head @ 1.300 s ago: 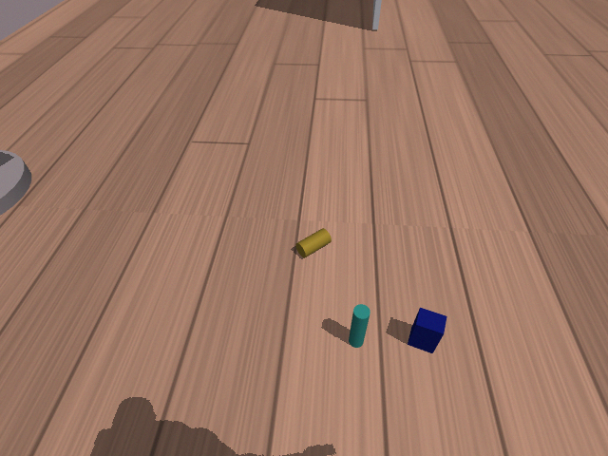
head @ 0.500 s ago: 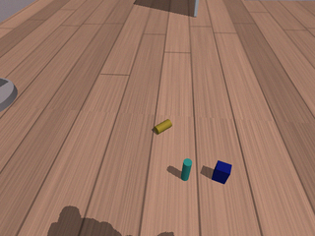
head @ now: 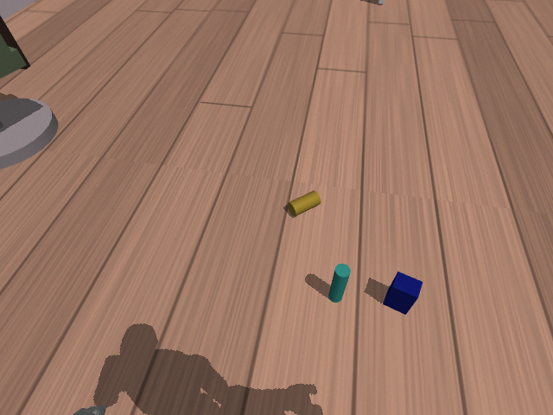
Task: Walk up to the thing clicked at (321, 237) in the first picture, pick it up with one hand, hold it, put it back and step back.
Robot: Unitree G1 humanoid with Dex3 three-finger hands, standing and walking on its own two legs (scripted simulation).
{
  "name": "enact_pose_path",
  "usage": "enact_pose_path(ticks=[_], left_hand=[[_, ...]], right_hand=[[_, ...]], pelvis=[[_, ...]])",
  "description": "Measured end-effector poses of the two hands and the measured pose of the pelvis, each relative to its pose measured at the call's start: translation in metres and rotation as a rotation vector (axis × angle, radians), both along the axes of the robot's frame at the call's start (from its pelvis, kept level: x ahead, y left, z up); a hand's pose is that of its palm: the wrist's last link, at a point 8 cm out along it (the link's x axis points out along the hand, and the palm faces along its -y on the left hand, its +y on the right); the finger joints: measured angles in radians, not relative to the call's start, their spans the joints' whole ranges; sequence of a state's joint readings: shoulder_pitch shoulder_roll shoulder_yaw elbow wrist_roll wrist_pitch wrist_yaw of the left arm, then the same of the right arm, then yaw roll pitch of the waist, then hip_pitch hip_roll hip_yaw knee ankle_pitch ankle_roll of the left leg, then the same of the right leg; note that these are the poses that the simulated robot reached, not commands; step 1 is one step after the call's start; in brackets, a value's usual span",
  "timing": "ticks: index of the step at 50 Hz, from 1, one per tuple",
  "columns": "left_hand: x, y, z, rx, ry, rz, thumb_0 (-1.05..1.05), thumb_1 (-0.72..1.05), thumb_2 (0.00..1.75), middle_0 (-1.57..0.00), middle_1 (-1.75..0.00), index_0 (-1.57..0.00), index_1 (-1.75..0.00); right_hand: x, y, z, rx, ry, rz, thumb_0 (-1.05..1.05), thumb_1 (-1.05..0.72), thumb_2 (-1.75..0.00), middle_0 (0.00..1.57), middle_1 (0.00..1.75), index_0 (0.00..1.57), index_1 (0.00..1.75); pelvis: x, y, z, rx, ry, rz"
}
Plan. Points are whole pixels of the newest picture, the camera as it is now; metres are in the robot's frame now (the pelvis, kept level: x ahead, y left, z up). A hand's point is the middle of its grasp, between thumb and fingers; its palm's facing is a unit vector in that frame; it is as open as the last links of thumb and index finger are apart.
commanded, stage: walk up
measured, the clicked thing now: (304, 203) +1.09 -0.12 -0.74
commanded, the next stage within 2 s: stand in 1.52 s
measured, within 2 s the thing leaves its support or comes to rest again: neither
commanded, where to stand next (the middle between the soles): +0.04 +0.01 m, yaw +24 degrees
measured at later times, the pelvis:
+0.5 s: pelvis +0.00 +0.02 -0.01, yaw +15 degrees
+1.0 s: pelvis -0.01 +0.00 -0.02, yaw +23 degrees
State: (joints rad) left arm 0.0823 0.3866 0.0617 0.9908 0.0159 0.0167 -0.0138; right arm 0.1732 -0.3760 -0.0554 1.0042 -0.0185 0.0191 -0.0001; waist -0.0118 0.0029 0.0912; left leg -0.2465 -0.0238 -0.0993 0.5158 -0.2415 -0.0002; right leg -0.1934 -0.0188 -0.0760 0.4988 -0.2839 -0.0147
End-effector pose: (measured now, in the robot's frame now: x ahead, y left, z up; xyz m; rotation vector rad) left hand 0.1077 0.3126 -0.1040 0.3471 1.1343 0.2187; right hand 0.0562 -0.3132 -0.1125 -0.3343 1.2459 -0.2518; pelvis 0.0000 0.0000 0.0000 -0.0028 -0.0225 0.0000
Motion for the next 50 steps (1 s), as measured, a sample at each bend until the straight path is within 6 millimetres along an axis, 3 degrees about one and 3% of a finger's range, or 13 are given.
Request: enact_pose_path(ticks=[8, 12, 16, 19, 28, 33, 37, 42, 45, 50], left_hand=[[-0.04, 0.005, 0.005, 0.01, 0.006, 0.054, 0.0, 0.91, 0.9, -0.21, -0.3, -0.2, -0.3], [-0.055, 0.016, -0.005, -0.011, -0.007, 0.089, 0.0, 0.91, 0.9, -0.21, -0.3, -0.2, -0.3], [-0.072, 0.034, -0.028, -0.034, -0.002, 0.154, 0.0, 0.91, 0.9, -0.21, -0.3, -0.2, -0.3], [-0.085, 0.036, -0.033, -0.048, 0.025, 0.207, 0.0, 0.91, 0.9, -0.21, -0.3, -0.2, -0.3], [-0.124, 0.023, -0.027, -0.037, 0.058, 0.303, 0.0, 0.91, 0.9, -0.21, -0.3, -0.2, -0.3], [-0.144, 0.005, -0.021, 0.007, 0.044, 0.341, 0.0, 0.91, 0.9, -0.21, -0.3, -0.2, -0.3], [-0.159, -0.007, -0.009, 0.007, 0.04, 0.364, 0.0, 0.91, 0.9, -0.21, -0.3, -0.2, -0.3], [-0.173, -0.003, -0.008, 0.009, 0.033, 0.376, 0.0, 0.9, 0.9, -0.21, -0.3, -0.2, -0.3], [-0.18, 0.004, -0.017, 0.005, 0.031, 0.406, 0.0, 0.9, 0.9, -0.21, -0.3, -0.2, -0.3], [-0.181, 0.0, -0.02, -0.011, 0.03, 0.443, 0.0, 0.91, 0.9, -0.21, -0.3, -0.2, -0.3]], right_hand=[[0.035, -0.01, 0.013, -0.039, -0.03, 0.119, 0.01, -0.9, -0.9, 0.2, 0.3, 0.2, 0.3], [0.053, 0.0, 0.016, -0.056, -0.038, 0.186, 0.0, -0.9, -0.9, 0.2, 0.3, 0.2, 0.3], [0.065, 0.017, 0.012, -0.096, -0.067, 0.241, 0.0, -0.9, -0.9, 0.2, 0.3, 0.2, 0.3], [0.07, 0.03, 0.015, -0.096, -0.076, 0.278, 0.0, -0.9, -0.9, 0.2, 0.3, 0.2, 0.3], [0.103, 0.04, 0.01, -0.068, -0.116, 0.39, 0.0, -0.9, -0.9, 0.21, 0.31, 0.21, 0.3], [0.128, 0.036, -0.008, -0.028, -0.134, 0.418, 0.0, -0.9, -0.9, 0.2, 0.3, 0.21, 0.3], [0.142, 0.044, -0.006, 0.004, -0.144, 0.443, 0.01, -0.9, -0.9, 0.2, 0.3, 0.2, 0.3], [0.149, 0.056, -0.005, 0.019, -0.145, 0.491, 0.0, -0.9, -0.9, 0.2, 0.3, 0.2, 0.3], [0.145, 0.063, -0.007, 0.008, -0.14, 0.508, 0.0, -0.9, -0.9, 0.2, 0.3, 0.2, 0.3], [0.137, 0.068, -0.003, 0.02, -0.13, 0.519, 0.0, -0.9, -0.9, 0.2, 0.3, 0.2, 0.3]], pelvis=[[-0.008, 0.001, 0.003, 0.019, -0.004, 0.085], [-0.008, 0.008, -0.004, 0.014, -0.007, 0.132], [-0.006, 0.02, -0.02, 0.031, -0.014, 0.168], [-0.004, 0.022, -0.018, 0.023, -0.016, 0.208], [0.0, 0.01, -0.017, -0.002, -0.001, 0.279], [-0.001, -0.007, -0.024, -0.022, -0.018, 0.321], [-0.003, -0.008, -0.016, 0.016, -0.018, 0.341], [-0.006, -0.003, -0.016, 0.021, -0.007, 0.374], [-0.009, 0.0, -0.021, 0.046, -0.014, 0.383], [-0.008, -0.003, -0.017, 0.022, -0.021, 0.406]])
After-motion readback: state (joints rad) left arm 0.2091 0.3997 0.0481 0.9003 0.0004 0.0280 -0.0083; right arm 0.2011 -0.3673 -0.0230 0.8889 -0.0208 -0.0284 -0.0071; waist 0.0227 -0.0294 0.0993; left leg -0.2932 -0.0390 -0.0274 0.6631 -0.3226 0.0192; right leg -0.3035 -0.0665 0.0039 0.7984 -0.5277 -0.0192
